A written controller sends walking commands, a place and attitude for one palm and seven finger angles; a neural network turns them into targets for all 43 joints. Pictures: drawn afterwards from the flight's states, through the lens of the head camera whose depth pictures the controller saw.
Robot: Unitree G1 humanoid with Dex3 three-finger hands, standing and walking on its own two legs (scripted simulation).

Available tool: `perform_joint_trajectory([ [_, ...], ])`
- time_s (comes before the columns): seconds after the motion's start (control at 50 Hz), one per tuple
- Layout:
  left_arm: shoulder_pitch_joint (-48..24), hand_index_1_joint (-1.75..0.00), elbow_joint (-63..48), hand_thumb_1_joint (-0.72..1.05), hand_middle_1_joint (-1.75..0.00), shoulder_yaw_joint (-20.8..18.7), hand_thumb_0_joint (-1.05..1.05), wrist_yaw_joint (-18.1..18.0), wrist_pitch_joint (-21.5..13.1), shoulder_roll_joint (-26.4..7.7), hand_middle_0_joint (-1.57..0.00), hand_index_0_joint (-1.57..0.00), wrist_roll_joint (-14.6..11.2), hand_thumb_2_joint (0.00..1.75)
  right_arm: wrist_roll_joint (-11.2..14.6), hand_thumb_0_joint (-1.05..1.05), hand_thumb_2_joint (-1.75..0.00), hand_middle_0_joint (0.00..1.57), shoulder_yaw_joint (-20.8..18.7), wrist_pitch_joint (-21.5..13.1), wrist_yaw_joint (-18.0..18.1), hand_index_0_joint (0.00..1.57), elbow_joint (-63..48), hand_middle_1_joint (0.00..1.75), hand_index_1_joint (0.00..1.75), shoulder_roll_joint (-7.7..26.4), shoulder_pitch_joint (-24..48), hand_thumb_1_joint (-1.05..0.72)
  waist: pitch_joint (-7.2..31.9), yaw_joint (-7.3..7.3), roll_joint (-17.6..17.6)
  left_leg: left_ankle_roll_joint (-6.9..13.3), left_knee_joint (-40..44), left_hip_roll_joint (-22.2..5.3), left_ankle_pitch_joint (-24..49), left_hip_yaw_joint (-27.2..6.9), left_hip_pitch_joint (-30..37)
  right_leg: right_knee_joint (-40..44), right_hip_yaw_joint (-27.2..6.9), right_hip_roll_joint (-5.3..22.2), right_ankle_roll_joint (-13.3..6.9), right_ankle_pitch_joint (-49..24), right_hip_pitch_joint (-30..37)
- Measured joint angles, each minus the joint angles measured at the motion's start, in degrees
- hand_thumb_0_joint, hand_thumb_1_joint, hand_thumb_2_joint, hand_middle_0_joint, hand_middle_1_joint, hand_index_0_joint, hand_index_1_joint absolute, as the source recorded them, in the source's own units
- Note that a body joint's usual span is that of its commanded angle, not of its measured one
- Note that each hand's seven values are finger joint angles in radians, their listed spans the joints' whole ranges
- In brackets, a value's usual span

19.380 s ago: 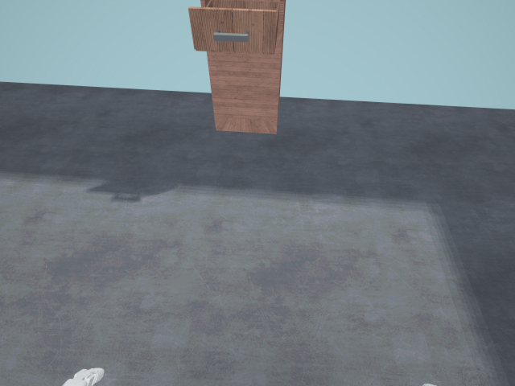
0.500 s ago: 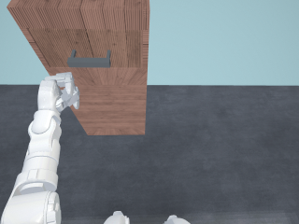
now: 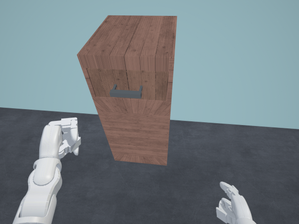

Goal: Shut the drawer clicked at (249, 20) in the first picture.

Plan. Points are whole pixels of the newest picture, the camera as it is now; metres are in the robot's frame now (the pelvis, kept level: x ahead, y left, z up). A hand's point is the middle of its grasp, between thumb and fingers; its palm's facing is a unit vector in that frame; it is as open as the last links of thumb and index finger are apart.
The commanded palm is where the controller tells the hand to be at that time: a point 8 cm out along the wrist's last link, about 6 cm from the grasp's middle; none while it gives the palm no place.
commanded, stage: draw the hand back to the body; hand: left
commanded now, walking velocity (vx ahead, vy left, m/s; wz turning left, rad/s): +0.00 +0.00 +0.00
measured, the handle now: (126, 90) +0.65 +0.17 -0.03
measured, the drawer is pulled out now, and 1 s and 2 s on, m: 0.00 0.00 0.00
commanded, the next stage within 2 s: step back with the hand held close in 0.54 s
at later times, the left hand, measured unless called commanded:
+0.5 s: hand (27, 175) +0.16 +0.24 +0.17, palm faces +0.42 -0.81 -0.41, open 3.2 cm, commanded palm +0.12 +0.28 +0.18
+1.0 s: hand (27, 178) +0.17 +0.25 +0.15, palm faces +0.30 -0.82 -0.49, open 3.2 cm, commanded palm +0.11 +0.29 +0.18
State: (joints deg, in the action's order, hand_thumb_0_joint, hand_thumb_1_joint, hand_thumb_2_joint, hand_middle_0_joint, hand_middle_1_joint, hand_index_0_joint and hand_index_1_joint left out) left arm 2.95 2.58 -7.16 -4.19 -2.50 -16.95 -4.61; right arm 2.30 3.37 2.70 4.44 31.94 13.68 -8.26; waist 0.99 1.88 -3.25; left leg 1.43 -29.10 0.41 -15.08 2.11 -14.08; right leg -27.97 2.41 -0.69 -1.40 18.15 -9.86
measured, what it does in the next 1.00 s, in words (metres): stands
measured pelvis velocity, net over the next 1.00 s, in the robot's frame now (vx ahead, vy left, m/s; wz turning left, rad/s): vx -0.02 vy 0.01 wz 0.00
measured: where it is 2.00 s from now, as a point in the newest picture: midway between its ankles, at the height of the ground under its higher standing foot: outside the picture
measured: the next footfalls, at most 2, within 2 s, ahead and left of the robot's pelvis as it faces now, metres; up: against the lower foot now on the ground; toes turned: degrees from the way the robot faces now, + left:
right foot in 1.84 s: -0.22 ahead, -0.07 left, +0.00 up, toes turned -3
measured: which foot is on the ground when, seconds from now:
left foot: down 0.00-1.00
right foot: down 0.00-1.00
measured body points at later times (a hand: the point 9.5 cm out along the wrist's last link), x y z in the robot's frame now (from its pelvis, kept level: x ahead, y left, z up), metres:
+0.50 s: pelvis +0.00 -0.01 +0.01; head -0.03 -0.04 +0.45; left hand +0.14 +0.28 +0.19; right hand +0.19 -0.22 -0.08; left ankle +0.00 +0.10 -0.74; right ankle -0.04 -0.10 -0.74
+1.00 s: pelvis -0.02 +0.01 +0.01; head +0.00 -0.01 +0.45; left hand +0.14 +0.29 +0.18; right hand +0.15 -0.24 -0.09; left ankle +0.00 +0.10 -0.74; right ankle -0.04 -0.10 -0.74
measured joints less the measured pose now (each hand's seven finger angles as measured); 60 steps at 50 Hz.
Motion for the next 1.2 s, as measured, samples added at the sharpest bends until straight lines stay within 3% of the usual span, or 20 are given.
perform_joint_trajectory([
  [0.18,13.09,-1.60,-14.36,0.90,-1.59,-2.78,0.01,-0.24,0.12,-0.42,-1.40,-1.40,-0.03,0.90,-1.35,0.01,-0.90,0.20,0.14,-1.67,-0.48,0.21,1.58,0.30,0.30,-0.46,-0.34,-0.90,-1.55,0.99,-0.69,-0.17,5.33,0.08,2.28,-0.06,6.29,5.55,-0.02,-0.11,-0.08,-2.40,6.36],
  [0.42,28.43,-1.60,-29.36,0.89,-1.59,-9.44,0.01,-0.74,-2.65,-2.59,-1.40,-1.40,-0.12,0.90,-1.97,0.01,-0.90,0.20,-1.57,-5.10,-0.53,0.20,2.88,0.30,0.30,0.20,-2.67,-0.90,-1.31,2.07,-1.90,-0.43,5.46,-0.38,2.27,-0.55,7.75,7.24,0.41,-0.65,-0.30,-3.09,8.64],
  [0.68,26.51,-1.60,-27.49,0.89,-1.59,-8.10,0.01,-1.28,-3.10,-1.01,-1.40,-1.40,0.54,0.90,-2.36,0.01,-0.90,0.20,-1.64,-7.54,0.48,0.20,4.07,0.30,0.30,-0.16,-2.58,-0.90,-2.21,2.11,-1.33,-0.65,5.42,-0.59,2.63,-0.77,8.07,7.01,0.62,-0.87,-0.58,-3.27,8.91],
  [0.78,28.18,-1.60,-28.63,0.89,-1.59,-11.43,0.01,-0.79,-6.12,-2.53,-1.40,-1.40,0.89,0.90,-2.48,0.01,-0.90,0.20,-2.05,-4.60,-0.48,0.21,2.00,0.30,0.30,-0.18,-1.90,-0.90,-1.15,-0.25,-1.19,-0.55,3.98,-0.92,2.47,-1.19,4.37,7.08,1.03,-1.21,-0.39,-3.81,6.02],
  [0.88,31.12,-1.60,-29.68,0.89,-1.59,-11.89,0.01,-0.76,-7.38,-3.30,-1.40,-1.40,0.80,0.90,-2.15,0.01,-0.90,0.20,-3.66,-1.89,-0.44,0.21,0.71,0.30,0.30,0.57,-1.51,-0.90,-1.32,-1.52,-0.98,0.02,4.59,-0.26,3.57,-0.65,1.71,6.14,0.59,-0.46,0.24,-4.22,2.54],
  [1.02,33.48,-1.60,-31.40,0.89,-1.59,-12.19,0.01,-1.31,-7.33,-5.05,-1.40,-1.40,0.51,0.90,-1.50,0.01,-0.90,0.20,-4.93,0.28,0.23,0.20,-0.10,0.30,0.30,0.71,-1.75,-0.90,-2.23,-1.72,-0.15,0.81,4.38,0.45,4.78,-0.03,-1.01,4.48,0.11,0.37,1.05,-4.80,-0.91],
  [1.2,33.28,-1.60,-33.37,0.89,-1.59,-12.98,0.01,-2.42,-8.67,-5.90,-1.40,-1.40,1.33,0.90,-1.43,0.01,-0.90,0.20,-4.22,-0.68,0.51,0.20,-1.22,0.30,0.30,-0.53,-1.76,-0.90,-2.62,-1.78,0.87,1.80,3.05,0.91,6.39,0.28,-4.17,2.35,-0.04,0.95,1.76,-6.13,-4.42],
])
